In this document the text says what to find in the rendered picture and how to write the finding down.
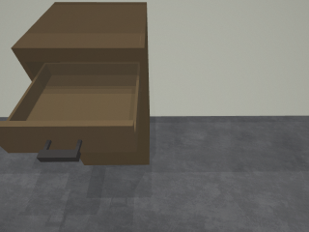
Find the handle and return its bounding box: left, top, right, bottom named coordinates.
left=37, top=139, right=83, bottom=162

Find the cabinet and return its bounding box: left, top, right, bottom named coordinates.
left=11, top=2, right=150, bottom=165

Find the drawer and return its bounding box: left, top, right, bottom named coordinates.
left=0, top=62, right=141, bottom=154

